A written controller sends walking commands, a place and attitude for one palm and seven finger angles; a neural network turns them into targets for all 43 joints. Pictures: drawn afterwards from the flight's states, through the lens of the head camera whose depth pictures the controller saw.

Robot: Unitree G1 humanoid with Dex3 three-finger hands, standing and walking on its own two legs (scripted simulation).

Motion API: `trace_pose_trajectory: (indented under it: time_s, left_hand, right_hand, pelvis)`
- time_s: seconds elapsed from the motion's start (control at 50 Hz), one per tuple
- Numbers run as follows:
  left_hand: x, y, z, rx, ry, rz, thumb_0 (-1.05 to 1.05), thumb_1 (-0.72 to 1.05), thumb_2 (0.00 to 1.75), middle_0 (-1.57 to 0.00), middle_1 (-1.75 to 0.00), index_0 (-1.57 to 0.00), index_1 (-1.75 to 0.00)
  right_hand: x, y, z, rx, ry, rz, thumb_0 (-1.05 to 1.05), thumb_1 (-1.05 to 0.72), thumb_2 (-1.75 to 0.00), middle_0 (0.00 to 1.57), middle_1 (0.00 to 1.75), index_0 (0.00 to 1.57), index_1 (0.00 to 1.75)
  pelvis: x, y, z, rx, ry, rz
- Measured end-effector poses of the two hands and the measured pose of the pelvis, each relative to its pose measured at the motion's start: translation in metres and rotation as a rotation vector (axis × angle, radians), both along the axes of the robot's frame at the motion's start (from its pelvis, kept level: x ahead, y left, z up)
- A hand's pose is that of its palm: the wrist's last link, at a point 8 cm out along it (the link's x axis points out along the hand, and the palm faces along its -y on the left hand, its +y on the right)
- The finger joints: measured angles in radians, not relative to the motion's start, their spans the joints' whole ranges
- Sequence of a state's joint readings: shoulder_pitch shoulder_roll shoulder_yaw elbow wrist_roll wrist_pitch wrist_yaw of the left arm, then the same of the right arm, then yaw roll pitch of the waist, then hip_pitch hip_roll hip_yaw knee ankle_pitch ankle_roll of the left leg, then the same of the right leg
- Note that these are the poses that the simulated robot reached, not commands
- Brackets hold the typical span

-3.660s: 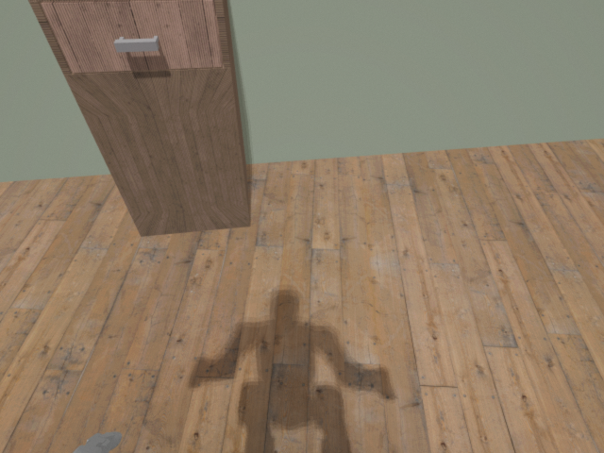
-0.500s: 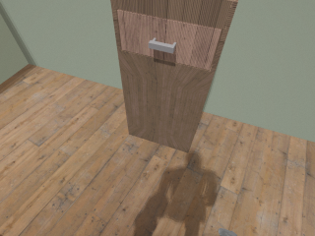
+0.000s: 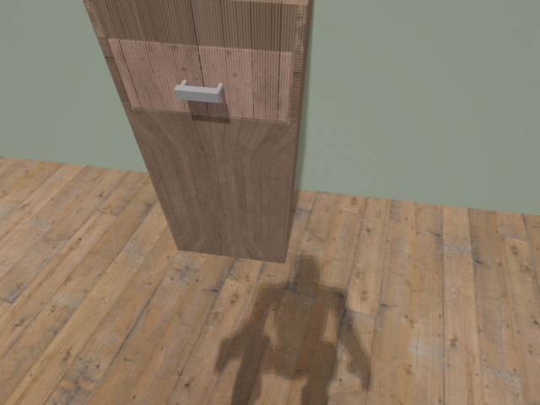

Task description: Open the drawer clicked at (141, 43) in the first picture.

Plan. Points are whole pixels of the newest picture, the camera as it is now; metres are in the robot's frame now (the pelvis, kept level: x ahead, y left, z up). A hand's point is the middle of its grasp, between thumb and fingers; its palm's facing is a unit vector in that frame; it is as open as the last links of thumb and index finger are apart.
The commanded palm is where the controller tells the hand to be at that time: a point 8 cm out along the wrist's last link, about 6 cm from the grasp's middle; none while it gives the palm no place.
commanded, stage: take the last steps up to it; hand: left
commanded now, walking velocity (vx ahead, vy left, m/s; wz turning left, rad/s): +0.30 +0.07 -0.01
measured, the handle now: (200, 89) +0.77 +0.22 +0.05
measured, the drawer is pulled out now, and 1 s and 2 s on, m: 0.00 0.00 0.00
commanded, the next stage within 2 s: come to a stop and stand still in 0.58 s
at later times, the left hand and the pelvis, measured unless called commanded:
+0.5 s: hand (194, 357) +0.23 +0.16 -0.18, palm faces -0.03 -0.98 -0.20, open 7.4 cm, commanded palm none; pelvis +0.14 -0.01 -0.02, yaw -2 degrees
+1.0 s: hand (177, 350) +0.24 +0.20 -0.19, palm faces +0.04 -0.98 -0.19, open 7.3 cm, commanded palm none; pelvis +0.24 +0.02 +0.00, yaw -2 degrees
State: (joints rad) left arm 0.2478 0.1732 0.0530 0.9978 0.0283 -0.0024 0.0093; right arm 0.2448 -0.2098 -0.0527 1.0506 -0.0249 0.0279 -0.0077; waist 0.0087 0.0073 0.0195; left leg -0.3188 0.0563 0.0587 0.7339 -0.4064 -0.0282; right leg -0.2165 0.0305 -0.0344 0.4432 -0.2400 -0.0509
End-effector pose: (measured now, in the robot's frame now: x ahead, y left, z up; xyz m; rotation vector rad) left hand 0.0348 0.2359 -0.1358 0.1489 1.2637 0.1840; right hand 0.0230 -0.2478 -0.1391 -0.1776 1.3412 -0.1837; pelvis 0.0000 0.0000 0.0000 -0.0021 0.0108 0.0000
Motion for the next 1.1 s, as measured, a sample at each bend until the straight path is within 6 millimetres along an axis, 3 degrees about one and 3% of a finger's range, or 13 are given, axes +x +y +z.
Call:
trace_pose_trajectory:
  time_s: [0.1, 0.2, 0.32, 0.44, 0.52, 0.66, 0.76, 0.84, 0.9, 0.96, 1.02, 1.1]
  left_hand:
    - [0.007, 0.012, -0.017, -0.043, 0.020, 0.010, 0.00, 0.91, 0.90, -0.21, -0.30, -0.20, -0.30]
    - [0.032, 0.018, -0.009, -0.051, 0.061, -0.040, 0.01, 0.91, 0.90, -0.20, -0.30, -0.20, -0.30]
    - [0.089, 0.013, -0.002, -0.033, 0.024, -0.073, 0.01, 0.91, 0.90, -0.20, -0.30, -0.20, -0.30]
    - [0.164, -0.014, -0.009, -0.016, -0.036, -0.131, 0.01, 0.91, 0.90, -0.20, -0.30, -0.20, -0.30]
    - [0.191, -0.030, -0.009, -0.019, -0.100, -0.093, 0.01, 0.91, 0.90, -0.20, -0.30, -0.20, -0.30]
    - [0.190, -0.019, 0.005, 0.019, -0.034, -0.019, -0.01, 0.95, 0.90, -0.21, -0.30, -0.20, -0.30]
    - [0.182, -0.013, -0.003, -0.016, 0.072, 0.005, 0.00, 0.93, 0.90, -0.20, -0.30, -0.20, -0.30]
    - [0.182, -0.005, -0.022, -0.051, 0.140, 0.036, 0.00, 0.92, 0.90, -0.20, -0.30, -0.20, -0.30]
    - [0.189, 0.002, -0.029, -0.055, 0.167, 0.044, 0.00, 0.92, 0.90, -0.20, -0.30, -0.20, -0.30]
    - [0.197, 0.007, -0.026, -0.045, 0.174, 0.031, 0.00, 0.92, 0.90, -0.20, -0.30, -0.20, -0.30]
    - [0.207, 0.012, -0.020, -0.023, 0.160, 0.011, 0.00, 0.91, 0.90, -0.20, -0.30, -0.20, -0.30]
    - [0.218, 0.016, -0.013, 0.023, 0.118, -0.015, 0.00, 0.91, 0.90, -0.20, -0.30, -0.20, -0.30]
  right_hand:
    - [-0.006, 0.025, 0.000, -0.002, -0.005, -0.012, 0.00, -0.91, -0.90, 0.20, 0.30, 0.19, 0.30]
    - [-0.024, 0.049, 0.004, 0.032, 0.049, -0.075, 0.00, -0.91, -0.90, 0.20, 0.30, 0.20, 0.30]
    - [-0.038, 0.067, 0.002, 0.089, 0.180, -0.119, 0.00, -0.91, -0.90, 0.20, 0.30, 0.20, 0.30]
    - [-0.026, 0.060, -0.015, 0.135, 0.264, -0.177, 0.00, -0.91, -0.90, 0.20, 0.30, 0.20, 0.30]
    - [0.013, 0.040, -0.023, 0.137, 0.269, -0.147, 0.00, -0.91, -0.90, 0.20, 0.30, 0.20, 0.30]
    - [0.148, 0.007, -0.010, 0.070, 0.044, -0.055, 0.00, -0.91, -0.90, 0.20, 0.30, 0.19, 0.30]
    - [0.234, 0.012, 0.000, 0.044, -0.097, 0.003, 0.00, -0.92, -0.90, 0.19, 0.30, 0.19, 0.30]
    - [0.283, 0.030, -0.001, 0.017, -0.151, 0.043, 0.00, -0.91, -0.90, 0.19, 0.30, 0.19, 0.30]
    - [0.302, 0.044, 0.003, 0.015, -0.161, 0.057, 0.00, -0.91, -0.90, 0.20, 0.30, 0.19, 0.30]
    - [0.309, 0.053, 0.005, 0.021, -0.161, 0.055, 0.00, -0.91, -0.90, 0.20, 0.30, 0.20, 0.30]
    - [0.307, 0.052, 0.003, 0.030, -0.161, 0.035, 0.00, -0.91, -0.90, 0.20, 0.30, 0.20, 0.30]
    - [0.293, 0.036, -0.002, 0.035, -0.158, 0.006, -0.01, -0.91, -0.90, 0.20, 0.30, 0.20, 0.30]
  pelvis:
    - [0.017, 0.015, -0.007, -0.007, -0.011, -0.009]
    - [0.039, 0.022, 0.001, -0.004, -0.005, -0.025]
    - [0.071, 0.018, 0.002, 0.009, 0.000, -0.037]
    - [0.117, -0.003, -0.014, 0.023, -0.010, -0.056]
    - [0.143, -0.014, -0.017, 0.008, -0.028, -0.025]
    - [0.183, -0.014, 0.000, 0.006, -0.015, -0.011]
    - [0.211, -0.002, 0.001, -0.005, -0.011, -0.013]
    - [0.235, 0.014, -0.009, -0.027, -0.023, -0.020]
    - [0.243, 0.019, -0.010, -0.003, -0.025, -0.030]
    - [0.241, 0.020, -0.006, -0.005, -0.021, -0.035]
    - [0.233, 0.018, -0.005, -0.009, -0.015, -0.044]
    - [0.221, 0.008, -0.006, -0.002, -0.014, -0.058]
